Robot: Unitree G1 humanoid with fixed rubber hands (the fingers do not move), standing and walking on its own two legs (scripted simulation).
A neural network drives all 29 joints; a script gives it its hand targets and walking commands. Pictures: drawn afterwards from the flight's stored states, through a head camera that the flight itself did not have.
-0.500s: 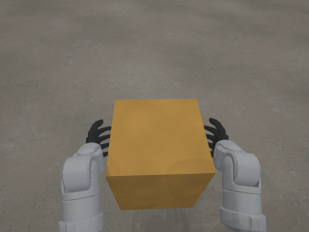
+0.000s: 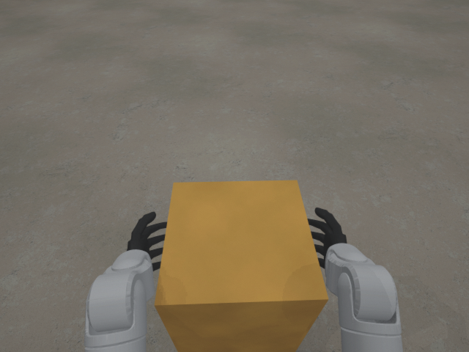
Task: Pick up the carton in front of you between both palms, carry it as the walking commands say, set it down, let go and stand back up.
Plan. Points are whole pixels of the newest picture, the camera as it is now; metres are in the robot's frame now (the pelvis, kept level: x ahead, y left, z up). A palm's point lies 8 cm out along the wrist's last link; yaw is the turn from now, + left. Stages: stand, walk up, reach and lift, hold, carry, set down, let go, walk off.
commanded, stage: carry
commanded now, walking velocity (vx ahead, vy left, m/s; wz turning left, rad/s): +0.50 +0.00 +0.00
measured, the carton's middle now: (237, 271) +0.27 +0.00 +0.01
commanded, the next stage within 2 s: none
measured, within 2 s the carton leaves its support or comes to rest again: neither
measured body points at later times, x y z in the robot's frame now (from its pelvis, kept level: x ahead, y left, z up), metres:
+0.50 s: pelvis +0.31 +0.04 +0.00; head +0.31 +0.06 +0.45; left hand +0.59 +0.18 +0.07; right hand +0.57 -0.12 +0.08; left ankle +0.27 +0.12 -0.75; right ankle +0.40 -0.13 -0.69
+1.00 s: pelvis +0.63 -0.03 +0.00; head +0.64 -0.05 +0.45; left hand +0.90 +0.12 +0.08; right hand +0.91 -0.18 +0.07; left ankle +0.70 +0.13 -0.68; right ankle +0.59 -0.10 -0.75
